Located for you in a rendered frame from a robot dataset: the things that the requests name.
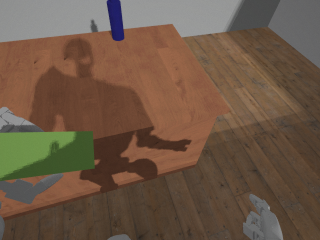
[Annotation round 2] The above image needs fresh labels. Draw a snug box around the sponge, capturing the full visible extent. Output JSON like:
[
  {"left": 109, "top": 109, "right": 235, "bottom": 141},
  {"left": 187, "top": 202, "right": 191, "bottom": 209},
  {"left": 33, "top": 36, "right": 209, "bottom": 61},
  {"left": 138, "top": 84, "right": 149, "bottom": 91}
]
[{"left": 0, "top": 131, "right": 95, "bottom": 181}]

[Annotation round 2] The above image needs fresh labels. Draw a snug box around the table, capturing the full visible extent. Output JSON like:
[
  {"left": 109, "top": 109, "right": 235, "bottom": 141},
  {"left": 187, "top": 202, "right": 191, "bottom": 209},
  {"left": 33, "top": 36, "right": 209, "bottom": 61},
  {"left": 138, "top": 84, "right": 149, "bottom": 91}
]
[{"left": 0, "top": 24, "right": 230, "bottom": 221}]

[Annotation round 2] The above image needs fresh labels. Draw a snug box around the robot right hand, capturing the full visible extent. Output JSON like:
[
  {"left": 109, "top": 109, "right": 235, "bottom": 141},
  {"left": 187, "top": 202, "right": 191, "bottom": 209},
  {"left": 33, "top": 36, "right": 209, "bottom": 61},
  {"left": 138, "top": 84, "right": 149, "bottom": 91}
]
[{"left": 243, "top": 194, "right": 283, "bottom": 240}]

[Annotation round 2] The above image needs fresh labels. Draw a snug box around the robot left hand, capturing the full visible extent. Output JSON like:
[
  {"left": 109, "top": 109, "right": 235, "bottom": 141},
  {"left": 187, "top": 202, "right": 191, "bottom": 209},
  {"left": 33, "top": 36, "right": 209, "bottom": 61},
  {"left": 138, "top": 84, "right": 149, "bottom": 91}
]
[{"left": 0, "top": 107, "right": 64, "bottom": 204}]

